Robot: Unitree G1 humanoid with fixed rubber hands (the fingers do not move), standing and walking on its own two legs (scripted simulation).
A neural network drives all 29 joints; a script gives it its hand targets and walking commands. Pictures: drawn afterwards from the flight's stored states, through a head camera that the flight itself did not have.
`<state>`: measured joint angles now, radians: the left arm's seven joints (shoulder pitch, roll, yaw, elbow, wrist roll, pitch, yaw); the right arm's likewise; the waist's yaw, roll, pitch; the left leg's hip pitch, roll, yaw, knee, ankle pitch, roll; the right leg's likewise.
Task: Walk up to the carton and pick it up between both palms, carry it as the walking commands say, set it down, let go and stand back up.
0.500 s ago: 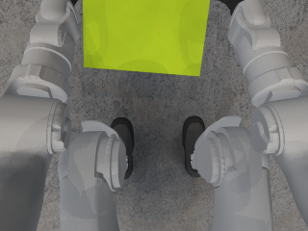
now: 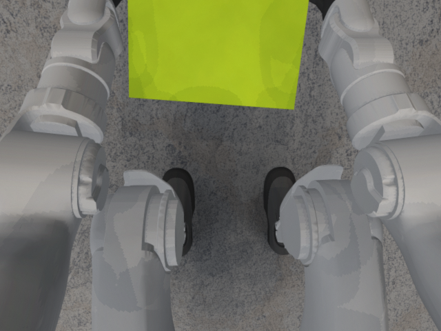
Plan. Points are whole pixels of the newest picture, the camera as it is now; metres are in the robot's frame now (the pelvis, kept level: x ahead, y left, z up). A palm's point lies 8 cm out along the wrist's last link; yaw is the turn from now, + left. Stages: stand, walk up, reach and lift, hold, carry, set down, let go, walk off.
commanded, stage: reach and lift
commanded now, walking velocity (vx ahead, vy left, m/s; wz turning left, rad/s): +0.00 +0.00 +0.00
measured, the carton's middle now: (217, 19) +0.53 +0.02 -0.26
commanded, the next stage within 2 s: none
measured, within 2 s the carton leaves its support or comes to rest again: leaves its support in 0.46 s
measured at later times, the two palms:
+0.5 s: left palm out of the picture +0.54 +0.17 -0.17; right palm out of the picture +0.54 -0.14 -0.17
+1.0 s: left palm out of the picture +0.55 +0.17 -0.11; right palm out of the picture +0.54 -0.14 -0.10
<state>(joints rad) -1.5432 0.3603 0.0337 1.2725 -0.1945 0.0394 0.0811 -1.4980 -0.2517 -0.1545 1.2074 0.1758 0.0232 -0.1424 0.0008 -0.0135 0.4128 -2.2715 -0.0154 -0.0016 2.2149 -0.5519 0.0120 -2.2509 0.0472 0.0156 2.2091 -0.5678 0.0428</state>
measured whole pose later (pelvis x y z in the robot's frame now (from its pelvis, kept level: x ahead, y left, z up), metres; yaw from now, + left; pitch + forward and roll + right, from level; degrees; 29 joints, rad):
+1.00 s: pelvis +0.01 +0.00 +0.02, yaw +0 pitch +42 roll -2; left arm -1.34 0.21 0.28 0.91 0.06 0.27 0.10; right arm -1.28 -0.09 -0.41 0.81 -0.05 0.24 -0.20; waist 0.00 -0.02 0.13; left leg -2.31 -0.07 -0.03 2.13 -0.55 -0.02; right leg -2.29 0.09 0.03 2.12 -0.57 0.06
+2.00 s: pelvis +0.01 +0.00 +0.12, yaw +1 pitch +44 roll -1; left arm -1.10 0.07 0.38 0.76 0.20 0.36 0.10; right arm -1.07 0.03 -0.50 0.69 -0.18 0.32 -0.16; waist -0.01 -0.02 -0.13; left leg -2.07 -0.11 -0.07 1.81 -0.50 -0.04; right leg -2.05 0.12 0.06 1.80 -0.52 0.06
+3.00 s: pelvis +0.05 +0.00 +0.24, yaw +1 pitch +36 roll -1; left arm -0.77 -0.03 0.36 0.71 0.21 0.32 0.10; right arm -0.75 0.11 -0.46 0.65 -0.20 0.28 -0.15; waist -0.02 -0.01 -0.23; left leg -1.55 -0.11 -0.11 1.41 -0.47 -0.03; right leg -1.53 0.12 0.10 1.40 -0.49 0.05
